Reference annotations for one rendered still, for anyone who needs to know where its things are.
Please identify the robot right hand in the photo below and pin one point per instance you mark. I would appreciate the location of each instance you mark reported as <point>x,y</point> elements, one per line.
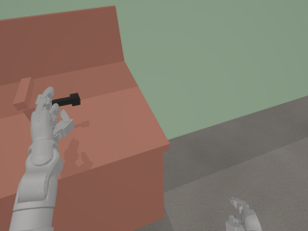
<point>247,221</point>

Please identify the robot left hand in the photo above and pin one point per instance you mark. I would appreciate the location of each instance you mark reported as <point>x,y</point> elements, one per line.
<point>44,120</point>

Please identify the tap lever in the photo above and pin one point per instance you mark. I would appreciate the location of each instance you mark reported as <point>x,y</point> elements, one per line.
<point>73,99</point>

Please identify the counter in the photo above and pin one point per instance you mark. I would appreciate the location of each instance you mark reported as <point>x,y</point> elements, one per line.
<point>113,160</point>

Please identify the robot left forearm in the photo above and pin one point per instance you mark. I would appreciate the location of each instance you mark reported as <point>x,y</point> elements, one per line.
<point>36,194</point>

